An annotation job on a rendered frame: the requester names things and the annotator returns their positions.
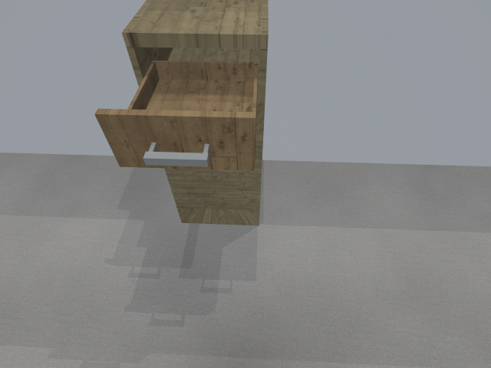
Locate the handle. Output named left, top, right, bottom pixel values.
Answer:
left=143, top=143, right=209, bottom=167

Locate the drawer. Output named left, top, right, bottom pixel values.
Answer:
left=95, top=61, right=259, bottom=171

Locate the cabinet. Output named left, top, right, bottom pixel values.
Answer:
left=122, top=0, right=269, bottom=225

